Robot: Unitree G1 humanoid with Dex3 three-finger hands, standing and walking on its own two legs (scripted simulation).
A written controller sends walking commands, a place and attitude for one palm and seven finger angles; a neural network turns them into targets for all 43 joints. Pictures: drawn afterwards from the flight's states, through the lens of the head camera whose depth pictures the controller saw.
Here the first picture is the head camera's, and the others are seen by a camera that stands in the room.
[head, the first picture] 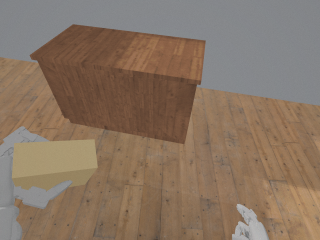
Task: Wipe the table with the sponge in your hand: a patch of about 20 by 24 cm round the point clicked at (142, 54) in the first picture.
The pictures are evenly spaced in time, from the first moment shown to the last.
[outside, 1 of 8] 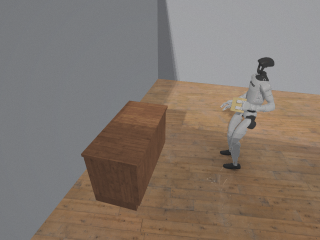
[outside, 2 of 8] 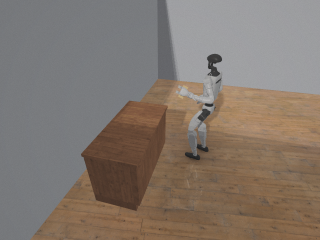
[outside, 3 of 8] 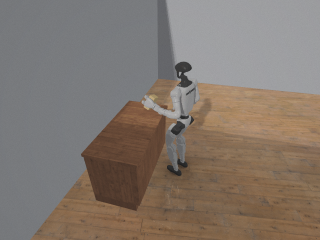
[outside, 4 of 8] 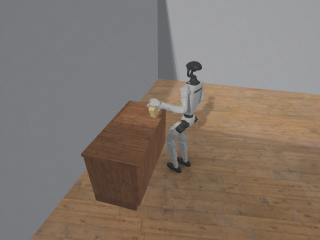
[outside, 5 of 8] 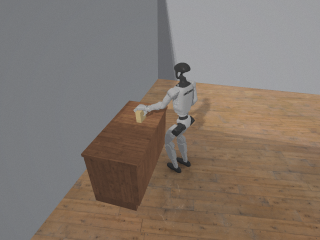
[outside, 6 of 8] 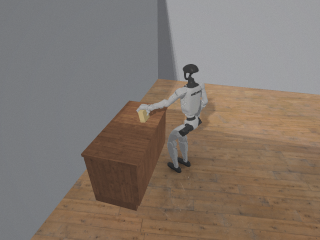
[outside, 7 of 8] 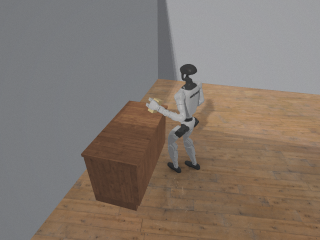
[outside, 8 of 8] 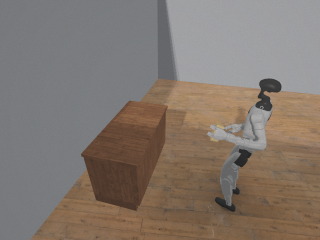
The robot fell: no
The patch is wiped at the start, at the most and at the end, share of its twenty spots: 0.00 1.00 1.00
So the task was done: yes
